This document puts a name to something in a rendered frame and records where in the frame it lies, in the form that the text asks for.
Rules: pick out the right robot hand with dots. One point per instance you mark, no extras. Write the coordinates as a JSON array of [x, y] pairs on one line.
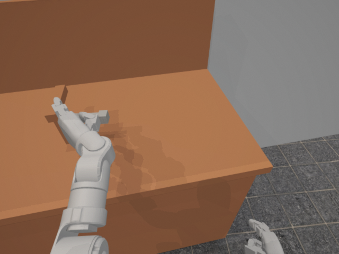
[[270, 243]]

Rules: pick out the tap lever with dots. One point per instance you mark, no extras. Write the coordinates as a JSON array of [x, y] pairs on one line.
[[103, 116]]

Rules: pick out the left robot hand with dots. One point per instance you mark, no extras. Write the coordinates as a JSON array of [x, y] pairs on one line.
[[71, 125]]

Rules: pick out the robot left forearm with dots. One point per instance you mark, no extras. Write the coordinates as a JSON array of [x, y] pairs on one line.
[[86, 207]]

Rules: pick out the robot left upper arm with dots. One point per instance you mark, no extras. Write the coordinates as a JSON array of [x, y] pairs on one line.
[[90, 244]]

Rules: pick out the counter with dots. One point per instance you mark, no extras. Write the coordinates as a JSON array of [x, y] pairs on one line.
[[184, 159]]

